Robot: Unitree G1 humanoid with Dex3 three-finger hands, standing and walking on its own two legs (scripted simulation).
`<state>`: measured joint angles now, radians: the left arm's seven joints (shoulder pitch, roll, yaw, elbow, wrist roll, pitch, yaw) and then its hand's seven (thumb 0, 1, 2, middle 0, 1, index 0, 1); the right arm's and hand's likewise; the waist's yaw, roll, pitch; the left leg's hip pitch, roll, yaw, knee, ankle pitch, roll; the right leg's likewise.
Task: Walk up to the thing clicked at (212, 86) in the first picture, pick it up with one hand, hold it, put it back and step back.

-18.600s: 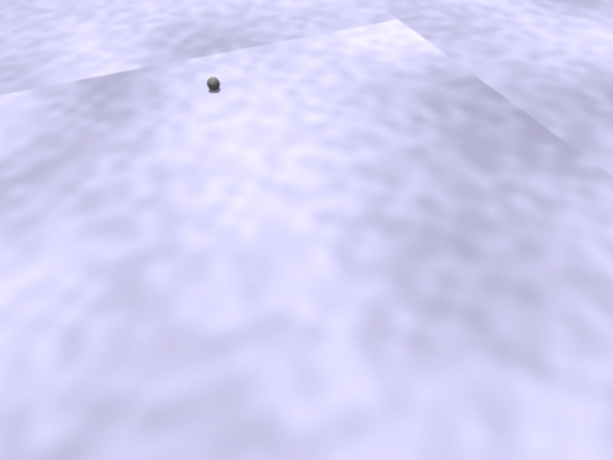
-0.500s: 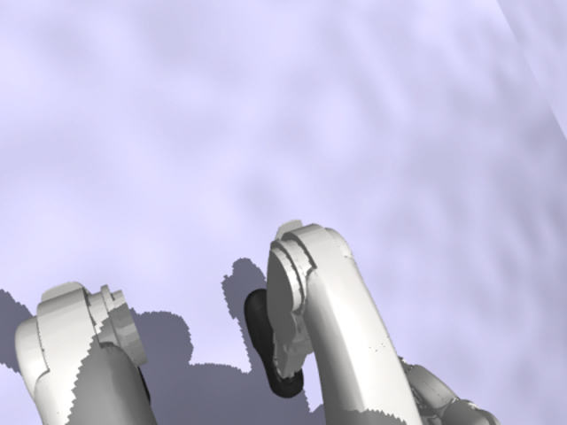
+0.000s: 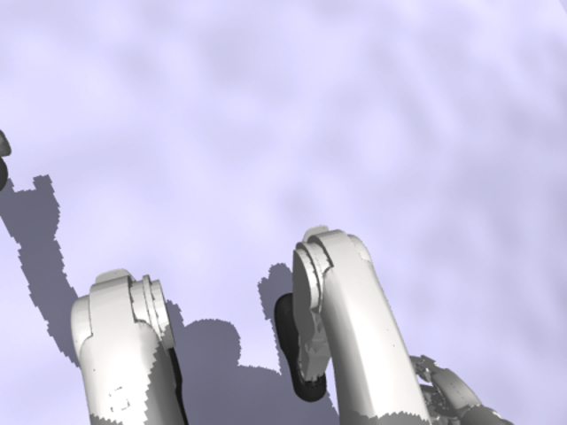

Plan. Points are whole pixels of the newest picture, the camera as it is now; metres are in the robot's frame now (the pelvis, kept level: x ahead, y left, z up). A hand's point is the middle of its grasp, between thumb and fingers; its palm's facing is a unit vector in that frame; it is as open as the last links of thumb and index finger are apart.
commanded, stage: settle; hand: left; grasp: from above
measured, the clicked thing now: out of the picture +0.47 +0.35 -0.17
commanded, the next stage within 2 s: lift in 0.02 s
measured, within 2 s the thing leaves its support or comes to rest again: neither
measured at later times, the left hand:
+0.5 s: hand out of the picture +0.43 +0.34 -0.09, palm faces -0.45 -0.10 -0.89, open 9.5 cm
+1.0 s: hand out of the picture +0.36 +0.32 +0.11, palm faces -0.40 -0.13 -0.91, open 9.5 cm
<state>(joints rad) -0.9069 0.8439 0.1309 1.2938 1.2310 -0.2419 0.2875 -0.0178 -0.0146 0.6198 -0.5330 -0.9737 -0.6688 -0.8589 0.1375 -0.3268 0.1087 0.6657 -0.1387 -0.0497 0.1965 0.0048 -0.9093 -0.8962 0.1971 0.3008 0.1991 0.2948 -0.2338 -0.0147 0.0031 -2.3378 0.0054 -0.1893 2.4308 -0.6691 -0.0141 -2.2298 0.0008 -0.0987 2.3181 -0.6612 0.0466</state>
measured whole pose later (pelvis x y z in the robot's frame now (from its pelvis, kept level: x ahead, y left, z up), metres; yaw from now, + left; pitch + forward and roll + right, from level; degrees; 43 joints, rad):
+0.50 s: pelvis +0.00 +0.00 +0.05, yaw +3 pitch +35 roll -9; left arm -0.78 0.75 0.10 1.08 1.13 -0.19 0.14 -0.02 -0.03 0.70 -0.52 -0.98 -0.64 -0.90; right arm 0.20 -0.28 0.03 0.67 -0.07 0.02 0.13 0.01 -0.91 -0.90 0.20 0.30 0.20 0.30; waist -0.19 0.03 -0.10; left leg -2.23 0.01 -0.12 2.27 -0.65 0.01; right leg -2.14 -0.01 -0.06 2.18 -0.66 0.05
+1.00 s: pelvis +0.00 +0.01 +0.19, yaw +6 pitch +29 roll -5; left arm -0.44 0.60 -0.01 0.65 0.98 -0.07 0.04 -0.02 -0.03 0.74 -0.49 -1.00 -0.61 -0.95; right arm 0.14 -0.26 -0.01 0.63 0.00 0.06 0.02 0.01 -0.90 -0.90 0.20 0.30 0.20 0.30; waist -0.10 0.04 -0.17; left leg -1.72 0.03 -0.07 1.81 -0.62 0.01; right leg -1.65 -0.02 -0.04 1.74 -0.60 0.04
